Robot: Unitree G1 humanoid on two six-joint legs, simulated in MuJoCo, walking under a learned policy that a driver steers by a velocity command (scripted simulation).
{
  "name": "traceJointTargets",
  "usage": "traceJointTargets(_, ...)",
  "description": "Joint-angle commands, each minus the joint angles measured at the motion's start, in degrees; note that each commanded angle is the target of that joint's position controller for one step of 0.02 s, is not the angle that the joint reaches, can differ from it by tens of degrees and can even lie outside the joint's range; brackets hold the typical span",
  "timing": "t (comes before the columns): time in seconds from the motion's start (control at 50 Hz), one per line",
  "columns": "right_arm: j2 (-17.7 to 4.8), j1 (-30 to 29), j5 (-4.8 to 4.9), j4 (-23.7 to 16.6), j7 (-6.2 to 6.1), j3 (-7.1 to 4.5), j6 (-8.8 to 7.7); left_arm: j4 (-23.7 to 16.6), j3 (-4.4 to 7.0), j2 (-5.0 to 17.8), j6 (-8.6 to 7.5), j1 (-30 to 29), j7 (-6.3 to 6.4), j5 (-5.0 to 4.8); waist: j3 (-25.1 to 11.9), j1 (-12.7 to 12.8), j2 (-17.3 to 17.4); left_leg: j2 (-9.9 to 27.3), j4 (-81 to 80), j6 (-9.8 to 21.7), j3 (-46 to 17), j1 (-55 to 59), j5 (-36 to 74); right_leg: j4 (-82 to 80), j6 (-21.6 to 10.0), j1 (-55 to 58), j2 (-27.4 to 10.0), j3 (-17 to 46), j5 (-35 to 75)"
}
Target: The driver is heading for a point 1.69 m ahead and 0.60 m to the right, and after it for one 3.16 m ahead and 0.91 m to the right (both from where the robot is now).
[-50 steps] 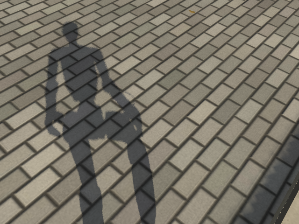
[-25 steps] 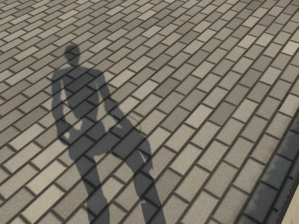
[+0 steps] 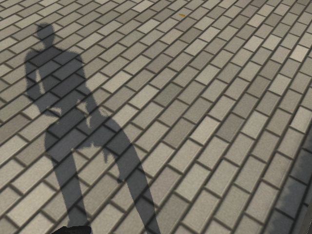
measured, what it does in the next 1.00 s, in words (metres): walks ahead, turning right: right foot, then left foot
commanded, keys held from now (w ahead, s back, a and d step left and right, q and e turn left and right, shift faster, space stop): w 0.18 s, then w+e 0.82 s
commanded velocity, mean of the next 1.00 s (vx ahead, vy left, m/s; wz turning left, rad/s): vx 0.49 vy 0.00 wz -0.35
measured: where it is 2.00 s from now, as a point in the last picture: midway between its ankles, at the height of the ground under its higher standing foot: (225, 133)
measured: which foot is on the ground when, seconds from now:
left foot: down 0.00-0.20, up 0.22-0.66, down 0.68-1.00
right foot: up 0.00-0.18, down 0.20-0.68, up 0.70-1.00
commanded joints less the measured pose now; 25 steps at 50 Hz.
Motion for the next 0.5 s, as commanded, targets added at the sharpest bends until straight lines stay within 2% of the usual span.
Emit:
traceJointTargets(0.02,-11.7,1.8,0.81,-2.6,-1.51,-2.51,-1.25,-7.8,0.19,1.6,-1.01,-14.4,-1.60,-1.09,8.2,-0.7,8.4,12.8,-14.1,4.9,-8.2,-2.2,31.0,-24.3,-0.2,5.9,4.1,-2.1,6.3)
traceJointTargets(0.08,-11.6,4.3,1.34,-1.1,-1.39,-2.98,-1.27,-8.8,0.81,2.8,-1.13,-18.0,-3.20,-1.48,8.6,-1.3,8.7,14.9,-12.6,3.9,-6.6,7.4,35.7,-34.0,-2.9,8.1,5.4,-1.6,7.0)
traceJointTargets(0.12,-12.1,4.0,0.61,-0.8,-0.97,-3.54,-0.97,-8.8,1.50,3.9,-1.16,-17.1,-3.70,-1.15,5.9,0.2,9.8,15.5,-7.7,3.1,-5.7,11.0,48.1,-36.0,-5.0,14.1,7.4,-2.0,4.9)
traceJointTargets(0.14,-13.0,3.3,0.14,-1.0,-0.72,-4.02,-0.70,-8.2,2.05,5.1,-0.96,-14.4,-3.46,-0.96,3.2,1.8,11.4,15.8,-3.8,3.0,-5.7,12.7,56.7,-35.4,-6.0,18.8,8.8,-2.3,2.1)
traceJointTargets(0.16,-14.0,1.9,-0.48,-1.6,-0.34,-4.50,-0.28,-6.8,2.91,7.0,-0.66,-9.0,-3.06,-1.01,-0.5,4.8,12.9,15.6,3.1,2.9,-5.2,13.7,65.3,-34.9,-7.4,25.5,10.1,-2.8,-1.2)
traceJointTargets(0.18,-14.8,-1.4,-1.02,-2.9,0.15,-4.83,0.12,-4.3,3.95,9.4,-0.30,0.9,-2.45,-1.12,-5.6,10.1,13.2,14.3,14.8,1.9,-4.0,8.0,67.6,-35.4,-9.5,39.7,9.0,-1.5,-0.3)
traceJointTargets(0.2,-14.1,-4.7,-1.84,-5.5,0.44,-4.61,-0.16,-1.3,4.80,13.0,0.30,13.7,-1.75,-0.06,-14.9,14.4,7.3,11.7,32.2,1.2,-3.4,-6.5,51.2,-30.2,-13.2,61.2,0.3,8.4,4.6)
traceJointTargets(0.22,-6.3,3.9,-1.45,-5.9,1.54,-2.64,-1.00,0.7,5.19,15.5,-0.20,18.0,-2.08,0.68,-23.7,8.6,-9.2,0.0,55.0,-2.4,-5.8,-29.7,-2.2,-35.3,-23.8,80.8,-14.7,38.5,-6.1)
traceJointTargets(0.24,-10.1,3.7,0.01,-5.0,2.08,-3.21,-2.52,1.6,4.59,12.0,0.02,18.6,-1.88,-0.07,-24.1,9.9,-9.6,0.3,63.2,-1.8,-11.1,-35.5,-9.3,-43.9,-24.1,78.9,-14.6,49.4,-15.0)
traceJointTargets(0.26,-12.5,-2.8,1.50,-7.5,1.94,-3.97,-3.16,0.8,4.04,9.9,0.08,10.9,-1.49,-0.38,-11.8,8.2,-5.9,3.3,63.3,-1.8,-9.5,-40.3,-4.7,-45.9,-21.1,69.0,-12.0,40.4,-14.2)
traceJointTargets(0.28,-13.7,-7.9,1.14,-9.3,1.48,-4.04,-3.86,-0.3,3.68,9.0,-0.19,5.8,-1.44,-0.41,-5.7,6.0,2.1,5.8,59.3,-1.6,-8.3,-38.0,0.1,-47.8,-19.2,57.6,-9.4,33.1,-7.4)
traceJointTargets(0.3,-14.1,-10.1,0.19,-10.4,0.81,-4.58,-4.11,-0.5,3.73,9.4,-0.67,3.2,-1.56,0.09,-2.3,3.4,5.8,7.4,55.7,-2.0,-6.9,-35.4,2.1,-49.3,-18.3,49.0,-7.4,28.9,-0.5)
traceJointTargets(0.32,-14.0,-10.2,-0.56,-11.0,0.34,-4.86,-3.89,-0.5,3.52,8.9,-1.06,2.5,-1.57,0.60,-1.8,1.4,5.8,9.1,52.7,-2.2,-6.9,-32.2,3.5,-50.6,-17.7,44.4,-5.5,25.9,3.7)
traceJointTargets(0.34,-13.3,-9.9,-0.69,-11.7,0.06,-4.90,-3.64,-0.3,3.43,8.7,-1.22,2.7,-1.62,0.58,-1.6,0.3,4.3,9.7,50.2,-2.7,-6.7,-30.9,3.8,-51.7,-18.0,41.9,-4.8,24.9,4.7)
traceJointTargets(0.38,-12.3,-11.4,-0.96,-13.2,-0.28,-4.73,-3.09,0.5,3.63,9.6,-1.28,4.4,-1.12,-0.28,-0.1,-0.3,2.6,10.5,44.4,-4.4,-5.6,-30.7,4.0,-53.3,-18.5,37.4,-3.8,22.4,5.2)
traceJointTargets(0.42,-11.8,-17.3,-1.36,-15.8,-0.57,-4.35,-2.75,1.0,4.14,11.7,-0.86,6.3,-0.14,-0.38,1.9,0.9,1.8,10.3,36.4,-6.2,-4.2,-30.9,8.2,-54.2,-18.0,33.2,-2.2,19.4,5.5)
traceJointTargets(0.46,-10.7,-23.5,-1.49,-17.6,-0.58,-3.71,-2.73,1.4,4.52,12.9,-0.26,8.6,0.37,-0.74,2.8,3.0,1.4,8.6,26.1,-6.8,-3.3,-28.2,16.6,-53.1,-15.7,30.4,0.6,16.7,5.0)
traceJointTargets(0.5,-10.2,-28.1,-0.99,-18.7,-0.18,-3.30,-2.79,1.9,4.68,13.6,0.35,11.4,0.52,-1.27,2.4,5.1,0.5,6.0,18.4,-7.2,-2.6,-23.8,23.3,-51.4,-14.0,29.2,2.1,15.9,2.6)
Velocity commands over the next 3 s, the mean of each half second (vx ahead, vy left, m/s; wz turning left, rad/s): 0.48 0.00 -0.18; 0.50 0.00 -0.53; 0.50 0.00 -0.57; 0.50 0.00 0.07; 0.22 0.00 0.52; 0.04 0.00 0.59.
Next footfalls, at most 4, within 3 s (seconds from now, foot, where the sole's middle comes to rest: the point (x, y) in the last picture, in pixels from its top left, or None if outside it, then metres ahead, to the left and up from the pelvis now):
0.20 right None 0.33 -0.08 -0.77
0.68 left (124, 213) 0.58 0.10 -0.77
1.18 right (203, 183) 0.73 -0.26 -0.77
1.72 left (202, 125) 1.07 -0.31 -0.77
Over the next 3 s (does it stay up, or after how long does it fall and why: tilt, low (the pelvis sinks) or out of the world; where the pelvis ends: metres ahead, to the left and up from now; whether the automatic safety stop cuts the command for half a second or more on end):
stays up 1.14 -0.47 0.00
